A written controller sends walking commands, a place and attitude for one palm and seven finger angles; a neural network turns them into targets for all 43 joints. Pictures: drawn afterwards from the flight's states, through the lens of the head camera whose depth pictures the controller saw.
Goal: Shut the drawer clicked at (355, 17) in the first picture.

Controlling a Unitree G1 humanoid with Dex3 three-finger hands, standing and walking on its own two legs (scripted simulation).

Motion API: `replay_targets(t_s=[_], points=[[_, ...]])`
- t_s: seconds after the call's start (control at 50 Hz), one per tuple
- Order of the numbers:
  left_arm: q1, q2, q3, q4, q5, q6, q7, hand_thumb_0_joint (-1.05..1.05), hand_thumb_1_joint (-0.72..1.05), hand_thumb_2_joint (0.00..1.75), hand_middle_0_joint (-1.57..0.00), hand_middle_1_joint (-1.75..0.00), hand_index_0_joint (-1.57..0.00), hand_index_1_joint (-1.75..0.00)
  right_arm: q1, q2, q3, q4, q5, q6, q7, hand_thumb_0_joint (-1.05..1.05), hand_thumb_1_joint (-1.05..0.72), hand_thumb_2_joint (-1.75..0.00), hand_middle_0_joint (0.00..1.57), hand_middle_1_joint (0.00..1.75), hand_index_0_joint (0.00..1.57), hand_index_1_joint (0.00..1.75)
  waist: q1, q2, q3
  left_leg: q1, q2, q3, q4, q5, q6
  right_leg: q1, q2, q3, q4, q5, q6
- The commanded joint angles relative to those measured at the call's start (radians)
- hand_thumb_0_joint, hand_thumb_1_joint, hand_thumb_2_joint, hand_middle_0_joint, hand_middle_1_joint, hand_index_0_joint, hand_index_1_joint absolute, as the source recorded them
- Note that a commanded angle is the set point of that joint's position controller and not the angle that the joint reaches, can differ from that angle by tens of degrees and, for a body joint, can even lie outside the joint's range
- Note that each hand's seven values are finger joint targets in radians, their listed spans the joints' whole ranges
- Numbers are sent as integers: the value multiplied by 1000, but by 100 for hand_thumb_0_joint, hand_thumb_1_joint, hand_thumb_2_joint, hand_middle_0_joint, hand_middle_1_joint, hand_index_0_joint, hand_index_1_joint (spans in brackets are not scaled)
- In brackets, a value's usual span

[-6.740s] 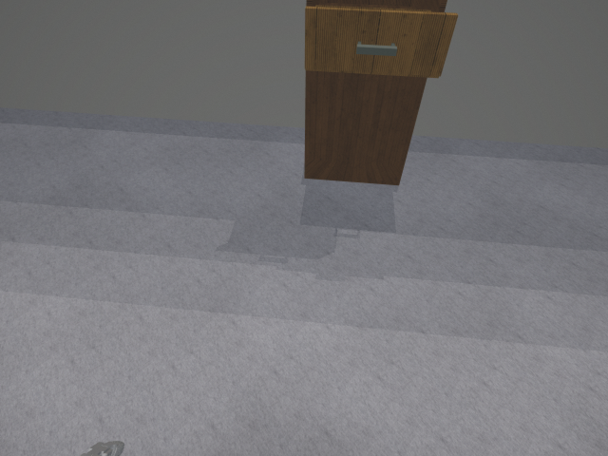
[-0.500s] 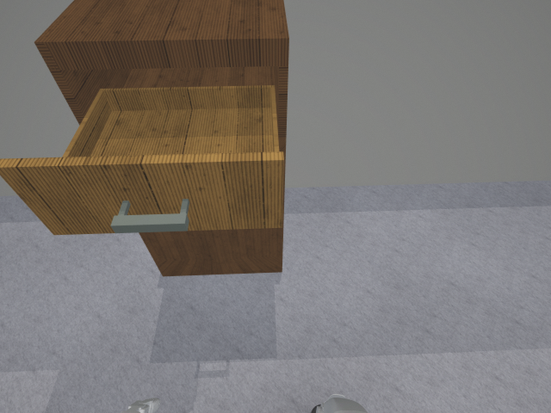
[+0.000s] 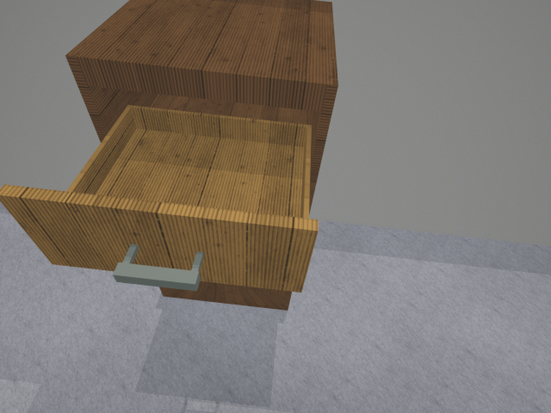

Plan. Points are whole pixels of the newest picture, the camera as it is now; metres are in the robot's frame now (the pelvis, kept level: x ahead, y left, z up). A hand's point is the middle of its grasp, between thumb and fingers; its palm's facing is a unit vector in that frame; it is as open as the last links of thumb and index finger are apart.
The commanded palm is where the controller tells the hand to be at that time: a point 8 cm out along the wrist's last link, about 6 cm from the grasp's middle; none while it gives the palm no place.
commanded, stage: come to a stop and stand still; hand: left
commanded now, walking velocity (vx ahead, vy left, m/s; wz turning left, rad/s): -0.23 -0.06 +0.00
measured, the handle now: (161, 265) +0.30 +0.21 +0.03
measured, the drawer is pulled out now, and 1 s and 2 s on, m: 0.29 0.29 0.29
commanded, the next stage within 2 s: look again from close up in 1.30 s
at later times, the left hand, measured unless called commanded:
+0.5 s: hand out of the picture +0.00 +0.14 -0.17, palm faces +0.04 -0.97 -0.25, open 7.3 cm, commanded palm none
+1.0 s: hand out of the picture -0.04 +0.11 -0.17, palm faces +0.04 -0.98 -0.18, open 7.3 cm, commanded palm none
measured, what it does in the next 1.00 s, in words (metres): steps on the spot: right foot, then left foot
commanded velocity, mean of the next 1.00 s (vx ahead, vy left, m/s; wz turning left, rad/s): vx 0.03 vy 0.04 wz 0.00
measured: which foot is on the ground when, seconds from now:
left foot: down 0.00-0.24, up 0.26-0.40, down 0.42-1.00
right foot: up 0.00-0.22, down 0.24-1.00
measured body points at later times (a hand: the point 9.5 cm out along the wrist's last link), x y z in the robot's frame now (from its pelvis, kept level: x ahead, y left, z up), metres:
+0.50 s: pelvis -0.05 -0.05 -0.01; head -0.07 -0.06 +0.44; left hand +0.00 +0.19 -0.15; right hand -0.03 -0.29 -0.17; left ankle +0.00 +0.06 -0.74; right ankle -0.03 -0.15 -0.73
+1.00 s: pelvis -0.04 -0.06 +0.00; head -0.03 -0.06 +0.45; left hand -0.05 +0.16 -0.16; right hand -0.04 -0.27 -0.16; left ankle -0.04 +0.08 -0.74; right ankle -0.05 -0.14 -0.74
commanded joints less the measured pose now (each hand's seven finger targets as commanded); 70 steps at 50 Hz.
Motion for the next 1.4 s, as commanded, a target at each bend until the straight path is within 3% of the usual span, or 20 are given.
replay_targets(t_s=[0.0, 0.08, 0.16, 0.18, 0.2, 0.22, 0.24, 0.28, 0.3, 0.34, 0.4, 0.46, 0.5, 0.56, 0.6, 0.62, 0.68, 0.78, 0.88, 1.38], points=[[59, 85, 29, -61, 4, 3, 7, 0, 90, 90, -20, -30, -20, -30, 85, -198, -58, -26, 0, 11, -33, 0, -90, -90, 20, 30, 20, 30, -54, 252, -77, 207, 299, -232, -149, 827, 175, -180, -8, 96, 285, -207, 9], [47, 63, 43, -93, 7, 7, 8, 0, 90, 90, -20, -30, -20, -30, 41, -207, -78, -61, -6, 29, -25, 0, -90, -90, 20, 30, 20, 30, -56, 190, -123, 204, 284, -187, -109, 727, 183, -221, 7, 116, 389, -209, 13], [111, 32, 38, -91, 7, 1, 7, 0, 90, 90, -20, -30, -20, -30, -17, -188, -77, -81, -7, 31, -10, 0, -90, -90, 20, 30, 20, 30, -25, 220, -135, 64, 240, -166, -131, 374, 140, -74, 3, 80, 168, -105, 4], [166, 76, 15, -72, 8, -18, 29, 0, 90, 90, -20, -30, -20, -30, -44, -236, -86, -117, 19, 12, -11, 0, -90, -90, 20, 30, 20, 30, 11, 21, -149, 82, 216, -142, 131, 409, 60, -106, -46, 192, -156, 71, -10], [89, 137, 31, -152, 30, -36, 25, 0, 90, 90, -20, -30, -20, -30, 6, -113, -64, -162, 13, 21, 24, 0, -90, -90, 20, 30, 20, 30, -20, -270, -78, -170, 14, -16, 245, -138, 2, -75, -162, 367, -256, 107, -47], [69, 154, 19, -167, 29, -59, 25, 0, 90, 90, -20, -30, -20, -30, 3, -91, -44, -185, -3, 29, 36, 0, -90, -90, 20, 30, 20, 30, -31, -116, -79, -170, -10, -63, 352, -276, -13, -111, -241, 444, -255, 119, -135], [38, 193, 21, -195, 32, -66, 23, 0, 90, 90, -20, -30, -20, -30, 43, -71, -36, -186, -7, 31, 43, 0, -90, -90, 20, 30, 20, 30, -64, 97, -118, -68, -27, -42, 312, -235, -29, -147, -246, 411, -232, 75, -180], [-14, 185, 36, -196, 23, -80, 22, 0, 90, 90, -20, -30, -20, -30, 58, -109, -40, -183, 1, 38, 46, 0, -90, -90, 20, 30, 20, 30, -68, -233, -39, -174, -12, -84, 383, -222, -13, -105, -205, 384, -225, 147, -175], [-26, 166, 33, -201, 25, -77, 23, 0, 90, 90, -20, -30, -20, -30, 69, -123, -40, -182, 1, 37, 44, 0, -90, -90, 20, 30, 20, 30, -71, -256, -10, -158, 2, -92, 361, -216, -10, -128, -208, 354, -229, 132, -178], [-52, 179, 45, -224, 27, -58, 21, 0, 90, 90, -20, -30, -20, -30, 87, -115, -34, -166, -5, 37, 45, 0, -90, -90, 20, 30, 20, 30, -65, -87, 44, -55, -8, -53, 221, -166, -18, -206, -182, 282, -234, -28, -171], [-67, 177, 40, -225, 24, -25, 11, 0, 90, 90, -20, -30, -20, -30, 238, -118, -25, -112, -17, 34, 41, 0, -90, -90, 20, 30, 20, 30, -104, 3, 126, 124, -32, -38, 18, -206, 4, -428, -92, 232, -168, -432, -110], [-27, 97, 21, -233, 22, -11, 5, 0, 90, 90, -20, -30, -20, -30, 274, -180, -32, -110, -32, 24, 28, 0, -90, -90, 20, 30, 20, 30, -88, 364, 127, -98, 134, -386, -323, -535, 119, -291, 102, 27, 231, -278, -48], [40, 77, 22, -199, 17, -13, -7, 0, 90, 90, -20, -30, -20, -30, 170, -187, -30, -135, -18, 24, 23, 0, -90, -90, 20, 30, 20, 30, -21, 201, 68, -239, 164, -366, -317, -452, 162, -114, 74, 59, 360, -175, -57], [154, 51, 17, -157, 18, -26, -11, 0, 90, 90, -20, -30, -20, -30, 103, -165, -21, -145, -16, 19, 17, 0, -90, -90, 20, 30, 20, 30, 45, 51, 62, -383, 94, -239, -187, -451, 109, 110, 39, 139, 24, -158, -64], [144, 144, 27, -158, 16, -40, -3, 0, 90, 90, -20, -30, -20, -30, 143, -102, -20, -150, -8, 24, 20, 0, -90, -90, 20, 30, 20, 30, -3, -144, 71, -303, -56, -60, 179, -221, 3, -40, -253, 570, -367, -336, -184], [70, 157, 24, -178, 10, -52, 0, 0, 90, 90, -20, -30, -20, -30, 159, -108, -22, -130, -12, 27, 23, 0, -90, -90, 20, 30, 20, 30, -30, -100, 57, -225, -28, -107, 271, -211, 1, -130, -280, 597, -409, -303, -219], [-35, 116, 18, -187, 12, -62, 5, 0, 90, 90, -20, -30, -20, -30, 244, -90, -18, -70, -6, 30, 25, 0, -90, -90, 20, 30, 20, 30, -83, -125, 75, -93, -10, -117, 218, -148, 0, -209, -178, 404, -362, -170, -191], [32, 95, 5, -125, 3, -59, -5, 0, 90, 90, -20, -30, -20, -30, 281, -71, 4, -17, -4, -5, 7, 0, -90, -90, 20, 30, 20, 30, -64, 56, 15, 103, 5, -119, -100, 12, 10, -151, -39, 251, -198, -4, -94], [56, 90, -1, -67, 2, -62, -3, 0, 90, 90, -20, -30, -20, -30, 233, -79, 11, 10, 3, -17, -7, 0, -90, -90, 20, 30, 20, 30, -46, 71, -20, 73, 39, -121, -101, 110, 3, -8, -35, 225, -176, 255, -70], [45, 85, -13, -27, 4, -55, 2, 0, 90, 90, -20, -30, -20, -30, 185, -99, 18, 62, 3, -13, -12, 0, -90, -90, 20, 30, 20, 30, -45, 39, 21, 106, 48, -133, -161, 123, 8, 4, -40, 209, -195, 282, -57]])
